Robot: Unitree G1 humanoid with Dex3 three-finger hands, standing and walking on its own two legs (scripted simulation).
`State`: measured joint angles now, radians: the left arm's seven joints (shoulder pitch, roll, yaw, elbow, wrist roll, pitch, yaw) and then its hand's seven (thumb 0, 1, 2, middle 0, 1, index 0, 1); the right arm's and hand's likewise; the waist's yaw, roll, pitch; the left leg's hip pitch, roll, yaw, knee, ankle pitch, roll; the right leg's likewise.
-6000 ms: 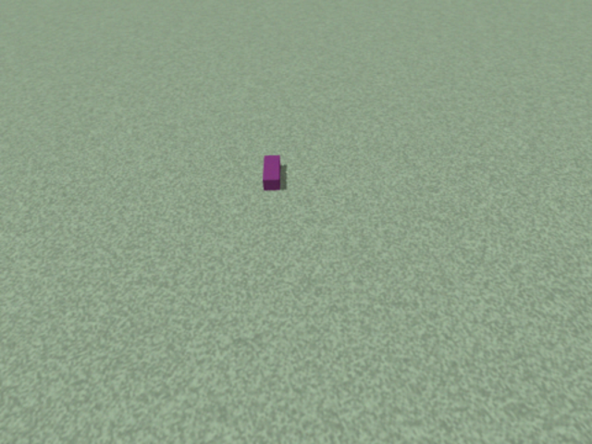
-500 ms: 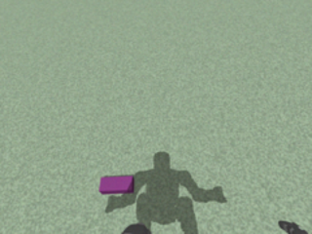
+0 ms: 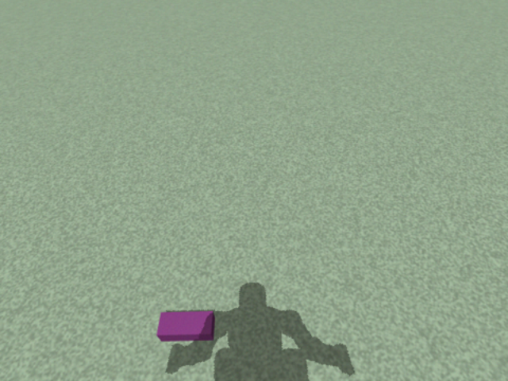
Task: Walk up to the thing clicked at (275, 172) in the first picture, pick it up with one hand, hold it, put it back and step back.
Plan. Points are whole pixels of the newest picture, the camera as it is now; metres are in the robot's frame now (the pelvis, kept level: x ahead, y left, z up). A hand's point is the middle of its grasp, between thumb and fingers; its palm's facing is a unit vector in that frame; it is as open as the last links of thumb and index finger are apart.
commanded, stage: walk up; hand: left
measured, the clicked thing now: (187, 326) +0.47 +0.31 -0.74
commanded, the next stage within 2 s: stand in 1.22 s
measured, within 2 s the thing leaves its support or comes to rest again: neither
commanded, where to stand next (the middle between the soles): +0.08 +0.00 m, yaw +0 degrees
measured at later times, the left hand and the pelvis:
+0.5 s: hand out of the picture +0.12 +0.26 -0.14, palm faces +0.01 -0.94 -0.33, open 7.4 cm; pelvis +0.02 +0.01 +0.01, yaw +0 degrees
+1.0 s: hand out of the picture +0.10 +0.26 -0.15, palm faces +0.02 -0.94 -0.33, open 7.4 cm; pelvis +0.02 +0.01 +0.01, yaw +1 degrees
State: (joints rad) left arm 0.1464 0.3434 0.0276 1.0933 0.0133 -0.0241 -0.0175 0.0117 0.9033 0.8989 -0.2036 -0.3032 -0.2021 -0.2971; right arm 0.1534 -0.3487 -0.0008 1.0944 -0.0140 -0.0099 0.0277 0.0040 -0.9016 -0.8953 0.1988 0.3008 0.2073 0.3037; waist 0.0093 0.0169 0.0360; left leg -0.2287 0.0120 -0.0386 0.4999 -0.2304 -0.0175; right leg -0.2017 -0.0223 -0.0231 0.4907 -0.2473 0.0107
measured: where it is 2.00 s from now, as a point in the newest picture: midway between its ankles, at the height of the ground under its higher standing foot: outside the picture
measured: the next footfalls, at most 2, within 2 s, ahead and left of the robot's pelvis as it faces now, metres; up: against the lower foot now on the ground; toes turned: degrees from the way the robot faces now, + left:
none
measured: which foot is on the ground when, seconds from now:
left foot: down 0.00-1.00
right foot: down 0.00-1.00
